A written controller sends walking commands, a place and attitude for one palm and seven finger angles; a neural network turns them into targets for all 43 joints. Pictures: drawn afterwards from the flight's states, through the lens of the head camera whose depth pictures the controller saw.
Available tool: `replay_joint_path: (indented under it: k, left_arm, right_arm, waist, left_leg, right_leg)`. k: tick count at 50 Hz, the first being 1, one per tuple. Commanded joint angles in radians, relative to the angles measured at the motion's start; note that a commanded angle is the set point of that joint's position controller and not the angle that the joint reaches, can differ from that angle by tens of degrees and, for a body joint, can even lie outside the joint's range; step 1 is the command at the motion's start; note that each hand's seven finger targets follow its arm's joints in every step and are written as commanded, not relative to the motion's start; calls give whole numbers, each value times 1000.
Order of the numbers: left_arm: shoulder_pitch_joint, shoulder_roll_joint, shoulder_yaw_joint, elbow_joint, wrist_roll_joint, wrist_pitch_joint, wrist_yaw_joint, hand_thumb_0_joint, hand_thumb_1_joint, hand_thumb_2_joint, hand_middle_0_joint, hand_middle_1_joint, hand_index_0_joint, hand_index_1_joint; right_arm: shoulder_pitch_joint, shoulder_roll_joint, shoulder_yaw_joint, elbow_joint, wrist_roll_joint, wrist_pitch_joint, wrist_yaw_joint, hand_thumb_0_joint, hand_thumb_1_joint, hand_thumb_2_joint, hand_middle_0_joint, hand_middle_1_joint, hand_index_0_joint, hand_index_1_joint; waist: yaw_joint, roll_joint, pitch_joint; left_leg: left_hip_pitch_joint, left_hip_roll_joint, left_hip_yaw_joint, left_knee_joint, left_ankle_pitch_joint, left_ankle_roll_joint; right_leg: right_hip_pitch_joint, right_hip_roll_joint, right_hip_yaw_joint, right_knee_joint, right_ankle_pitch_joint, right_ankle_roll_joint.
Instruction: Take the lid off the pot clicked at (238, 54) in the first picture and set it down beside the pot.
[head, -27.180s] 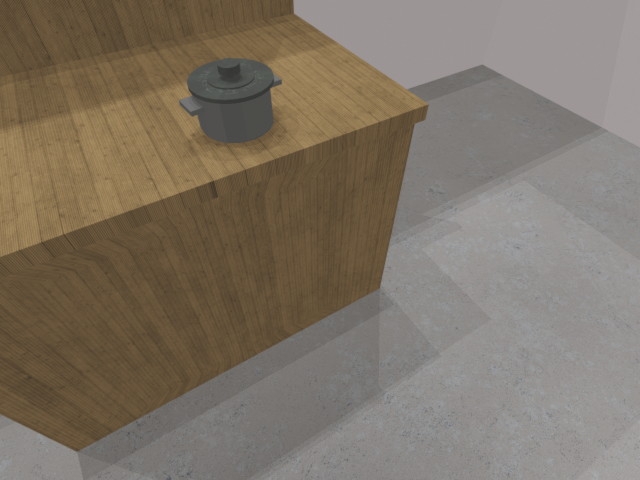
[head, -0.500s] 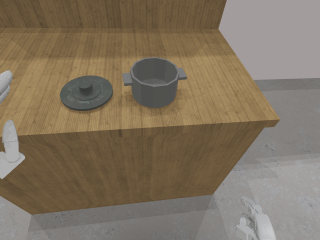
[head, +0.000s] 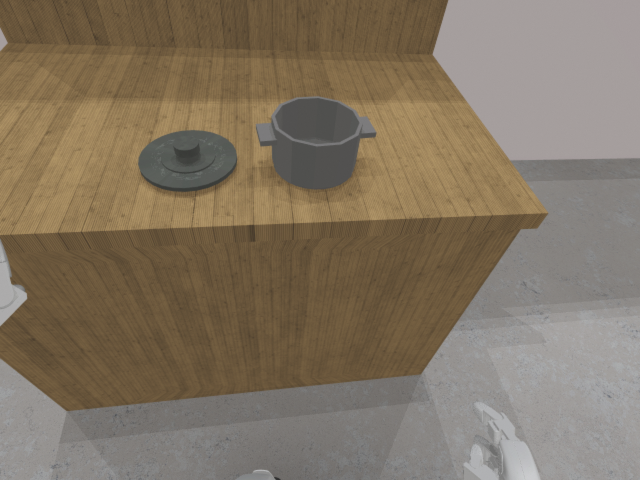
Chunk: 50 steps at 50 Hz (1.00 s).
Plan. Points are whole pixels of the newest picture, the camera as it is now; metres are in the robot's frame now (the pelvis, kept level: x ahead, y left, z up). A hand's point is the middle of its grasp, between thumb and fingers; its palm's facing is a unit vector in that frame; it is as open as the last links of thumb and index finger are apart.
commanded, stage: step back with the hand held close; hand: left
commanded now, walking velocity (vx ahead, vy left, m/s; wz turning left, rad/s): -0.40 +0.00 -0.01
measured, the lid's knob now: (186, 146) +0.61 +0.26 +0.07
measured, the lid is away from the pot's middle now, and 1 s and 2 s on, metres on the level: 0.22 0.22 0.22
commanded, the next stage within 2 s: stop stepping back and stand still in 0.36 s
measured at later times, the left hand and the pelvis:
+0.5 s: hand out of the picture +0.11 +0.25 +0.24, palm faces +0.36 -0.85 -0.38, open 7.4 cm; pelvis -0.09 +0.03 +0.00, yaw -3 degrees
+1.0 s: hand out of the picture +0.05 +0.30 +0.24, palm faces +0.41 -0.83 -0.38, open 7.4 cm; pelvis -0.14 +0.07 +0.00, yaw -2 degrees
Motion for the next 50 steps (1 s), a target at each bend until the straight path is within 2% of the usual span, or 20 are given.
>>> replay_joint_path:
  k: [1, 5, 7, 11, 13, 16, 18, 21, 22, 23, 24, 25, 27, 29, 30, 32, 38, 43, 47, 50]
  left_arm:
    - [-51, 183, 85, -162, -11, -80, 3, 0, 900, 900, -200, -300, -200, -300]
    - [-61, 175, 66, -190, -11, -79, 3, 0, 900, 900, -200, -300, -200, -300]
    - [-65, 174, 67, -212, -21, -82, 0, 0, 900, 900, -200, -300, -200, -300]
    - [-96, 181, 110, -213, -32, -80, -1, 0, 900, 900, -200, -300, -200, -300]
    - [-68, 172, 109, -196, -43, -75, 3, 0, 900, 900, -200, -300, -200, -300]
    - [-23, 146, 67, -183, -50, -54, 3, 0, 900, 900, -200, -300, -200, -300]
    - [-46, 160, 49, -180, -46, -48, -1, 0, 900, 900, -200, -300, -200, -300]
    - [-164, 250, 71, -212, -16, -58, 10, 0, 900, 900, -200, -300, -200, -300]
    - [-195, 194, 34, -145, -15, -22, -2, 0, 900, 900, -200, -300, -200, -300]
    - [-218, -116, -374, 704, 59, 202, -112, 0, 900, 900, -200, -300, -200, -300]
    - [-457, 232, 17, -330, -15, 44, -60, 0, 900, 900, -200, -300, -200, -300]
    - [-284, 254, 79, -155, -12, 4, -38, 0, 900, 900, -200, -300, -200, -300]
    - [-137, 171, 53, -137, -26, 7, -30, 0, 900, 900, -200, -300, -200, -300]
    - [-140, 179, 76, -305, -29, -45, -18, 0, 900, 900, -200, -300, -200, -300]
    - [-142, 207, 100, -338, -29, -60, -19, 0, 900, 900, -200, -300, -200, -300]
    - [-86, 195, 125, -299, -48, -38, -22, 0, 900, 900, -200, -300, -200, -300]
    - [76, 165, 91, -186, -16, -3, -7, 0, 900, 900, -200, -300, -200, -300]
    - [-43, 171, 83, -95, -26, 5, 1, 0, 900, 900, -200, -300, -200, -300]
    - [-113, 109, 9, -78, -17, 8, -5, 0, 900, 900, -200, -300, -200, -300]
    - [-100, 120, 18, -100, -15, -8, -5, 0, 900, 900, -200, -300, -200, -300]
  right_arm:
    - [-101, -131, -50, -114, -15, -53, -2, 0, -900, -900, 200, 300, 200, 300]
    - [-125, -138, -63, -102, 3, -40, -18, 0, -900, -900, 200, 300, 200, 300]
    - [-146, -146, -60, -115, 2, -33, -20, 0, -900, -900, 200, 300, 200, 300]
    - [-173, -167, -60, -146, -27, -50, -20, 0, -900, -900, 200, 300, 200, 300]
    - [-127, -135, -73, -120, -35, -50, 1, 0, -900, -900, 200, 300, 200, 300]
    - [-125, -127, -74, -126, -19, -45, 20, 0, -900, -900, 200, 300, 200, 300]
    - [-111, -128, -73, -106, -23, -33, 21, 0, -900, -900, 200, 300, 200, 300]
    - [-115, -109, -44, -82, -27, -26, 0, 0, -900, -900, 200, 300, 200, 300]
    - [-143, -106, -41, -87, -15, -18, -1, 0, -900, -900, 200, 300, 200, 300]
    - [-91, -257, -110, 175, 28, -29, 61, 0, -900, -900, 200, 300, 200, 300]
    - [-203, -113, -71, -173, 40, 2, 23, 0, -900, -900, 200, 300, 200, 300]
    - [-226, -104, -21, -150, 17, -13, -16, 0, -900, -900, 200, 300, 200, 300]
    - [-157, -129, -7, -132, 15, -14, -27, 0, -900, -900, 200, 300, 200, 300]
    - [-152, -151, -12, -170, 9, -59, -12, 0, -900, -900, 200, 300, 200, 300]
    - [-151, -152, -31, -160, 11, -75, -3, 0, -900, -900, 200, 300, 200, 300]
    - [-123, -113, -33, -139, -3, -107, 5, 0, -900, -900, 200, 300, 200, 300]
    - [-129, -135, -32, -130, 3, -61, 11, 0, -900, -900, 200, 300, 200, 300]
    - [-90, -136, -50, -69, -5, -33, -8, 0, -900, -900, 200, 300, 200, 300]
    - [-135, -140, -26, -79, 1, -34, -13, 0, -900, -900, 200, 300, 200, 300]
    - [-150, -154, -22, -97, 16, -55, -14, 0, -900, -900, 200, 300, 200, 300]
  waist:
    - [-2, 14, -82]
    - [-17, -69, -141]
    - [-11, 42, -107]
    - [7, 361, -78]
    - [16, 215, -166]
    - [23, 264, -207]
    - [22, 197, -218]
    - [-1, -161, -107]
    - [3, -238, -48]
    - [-99, -117, 15]
    - [3, -245, 42]
    - [-5, -300, 128]
    - [-23, 23, 75]
    - [14, 374, -23]
    - [18, 275, -101]
    - [-15, 311, -91]
    - [-4, 161, -103]
    - [-14, -183, -22]
    - [-30, -19, 79]
    - [-4, 182, 39]
  left_leg:
    - [205, 55, -60, -11, -202, -48]
    - [355, 36, -53, 114, -6, -52]
    - [326, 78, -117, -12, -33, -45]
    - [-48, 292, -447, -576, -651, 7]
    - [53, 267, -326, -493, -472, 9]
    - [135, 205, -174, -450, -386, -30]
    - [190, 167, -121, -319, -333, -75]
    - [264, -59, -4, 535, -346, -107]
    - [200, -23, -47, 666, -360, -77]
    - [85, 90, -66, 750, -364, -70]
    - [231, 3, -88, 651, -344, -73]
    - [145, 56, -84, 444, -374, -43]
    - [181, 32, -37, -68, -278, -31]
    - [203, 210, -297, -312, -134, 31]
    - [228, 236, -317, -310, -123, 61]
    - [199, 265, -449, -427, -394, 66]
    - [49, 101, -131, -309, -510, -9]
    - [115, -14, 6, 275, -261, -41]
    - [251, 42, -54, -101, -306, -2]
    - [137, 189, -320, -382, -545, 43]
  right_leg:
    - [-123, -207, 182, -317, 183, -79]
    - [-193, -220, 114, -224, 352, -67]
    - [-197, -127, 55, -177, 224, -34]
    - [55, 75, 15, 264, -189, -10]
    - [47, 66, 23, 306, -199, -25]
    - [84, 47, -39, 77, -184, -40]
    - [96, -13, -14, -176, -88, -71]
    - [-342, -455, 320, -492, 184, -205]
    - [-426, -447, 228, -474, 39, -184]
    - [-378, -487, 56, -278, 356, -150]
    - [-465, -336, 125, -337, 97, -128]
    - [-385, -334, 109, -323, 97, -127]
    - [-212, -246, 87, -150, 95, -72]
    - [-127, -52, -17, 85, -12, 15]
    - [-99, -10, 9, 156, -93, 20]
    - [-155, -19, 63, 300, -158, 28]
    - [222, -4, -55, -192, -29, -10]
    - [-77, -311, 364, -429, -328, -183]
    - [-170, -198, 132, -271, -200, -89]
    - [-24, -30, -8, -45, -57, 8]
